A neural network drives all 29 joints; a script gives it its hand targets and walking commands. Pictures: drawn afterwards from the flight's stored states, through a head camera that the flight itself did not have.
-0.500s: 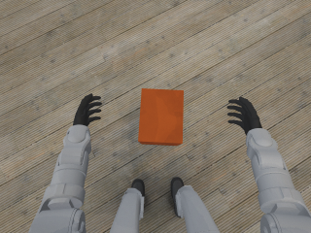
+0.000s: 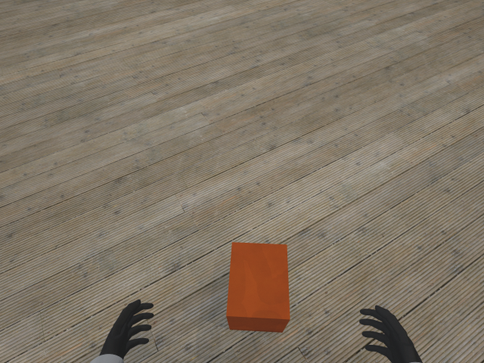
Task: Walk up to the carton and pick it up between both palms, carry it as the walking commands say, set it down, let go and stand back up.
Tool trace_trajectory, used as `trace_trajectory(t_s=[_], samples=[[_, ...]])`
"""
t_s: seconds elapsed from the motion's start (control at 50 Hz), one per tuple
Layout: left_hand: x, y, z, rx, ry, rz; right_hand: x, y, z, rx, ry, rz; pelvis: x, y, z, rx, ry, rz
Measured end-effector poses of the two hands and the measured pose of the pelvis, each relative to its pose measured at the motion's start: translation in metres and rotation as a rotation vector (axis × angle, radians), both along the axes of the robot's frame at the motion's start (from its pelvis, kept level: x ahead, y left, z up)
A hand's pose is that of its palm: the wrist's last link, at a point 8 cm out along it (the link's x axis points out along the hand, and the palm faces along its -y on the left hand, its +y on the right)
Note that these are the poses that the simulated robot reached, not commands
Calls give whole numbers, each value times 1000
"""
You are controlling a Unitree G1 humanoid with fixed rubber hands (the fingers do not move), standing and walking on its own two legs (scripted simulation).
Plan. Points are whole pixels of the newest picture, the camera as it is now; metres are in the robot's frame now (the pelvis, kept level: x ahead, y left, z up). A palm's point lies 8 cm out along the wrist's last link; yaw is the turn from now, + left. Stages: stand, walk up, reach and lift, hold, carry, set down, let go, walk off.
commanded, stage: let go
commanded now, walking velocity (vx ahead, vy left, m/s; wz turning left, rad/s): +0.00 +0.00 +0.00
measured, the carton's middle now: (257, 288) +0.43 -0.03 -0.65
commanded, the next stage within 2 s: stand in 0.44 s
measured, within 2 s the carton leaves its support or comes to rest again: neither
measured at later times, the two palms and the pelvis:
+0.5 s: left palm out of the picture +0.14 +0.22 -0.07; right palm (414, 357) +0.16 -0.25 -0.07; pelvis +0.00 -0.02 +0.00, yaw +1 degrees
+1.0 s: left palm out of the picture +0.09 +0.28 -0.09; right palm out of the picture +0.12 -0.29 -0.08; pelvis +0.00 -0.01 +0.00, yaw +1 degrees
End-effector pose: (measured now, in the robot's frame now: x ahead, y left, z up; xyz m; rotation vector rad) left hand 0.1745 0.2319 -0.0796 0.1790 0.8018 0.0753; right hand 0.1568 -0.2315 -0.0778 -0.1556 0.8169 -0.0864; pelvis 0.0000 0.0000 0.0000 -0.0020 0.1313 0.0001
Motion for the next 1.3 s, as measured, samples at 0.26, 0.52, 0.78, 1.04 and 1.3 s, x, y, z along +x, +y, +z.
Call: trace_trajectory(t_s=[0.26, 0.52, 0.78, 1.04, 1.3], samples=[[-34, -3, 11, -2, 24, -19, -4, 4, 10, 10, -23, 49, -11, -2, 0, 3, -225, 8], [-33, -10, 8, 29, 8, 33, 2, -19, 4, -45, 32, 32, -3, -18, -2, 6, -219, 21], [-67, 43, -3, 169, 90, 131, -15, -68, -1, -183, 35, -21, 13, -17, -2, -1, -159, 30], [-83, 47, -7, 165, 113, 101, -39, -58, -8, -173, 62, -8, 1, -10, -1, 1, -156, 22], [-107, 57, -13, 169, 173, 103, -67, -62, -16, -186, 134, -18, -11, -5, 0, 2, -170, 21]])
